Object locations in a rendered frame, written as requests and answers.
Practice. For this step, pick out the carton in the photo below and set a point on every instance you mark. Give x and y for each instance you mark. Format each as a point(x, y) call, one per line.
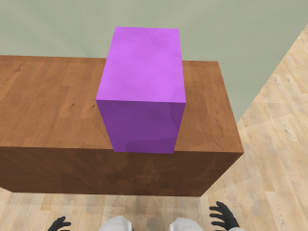
point(141, 95)

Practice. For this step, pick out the robot thigh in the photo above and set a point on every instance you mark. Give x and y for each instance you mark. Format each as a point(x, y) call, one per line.
point(184, 224)
point(117, 224)

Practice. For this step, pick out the left robot thigh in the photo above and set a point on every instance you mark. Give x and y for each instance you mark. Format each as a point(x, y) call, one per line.
point(117, 224)

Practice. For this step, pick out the pedestal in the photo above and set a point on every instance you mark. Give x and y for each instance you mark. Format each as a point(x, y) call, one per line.
point(53, 138)

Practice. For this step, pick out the robot left hand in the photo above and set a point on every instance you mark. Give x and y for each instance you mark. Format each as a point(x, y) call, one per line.
point(59, 223)

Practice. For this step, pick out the right robot thigh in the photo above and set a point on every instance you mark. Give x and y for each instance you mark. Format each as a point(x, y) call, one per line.
point(184, 224)

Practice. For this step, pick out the robot right hand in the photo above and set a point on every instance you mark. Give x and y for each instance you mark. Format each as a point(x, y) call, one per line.
point(227, 217)

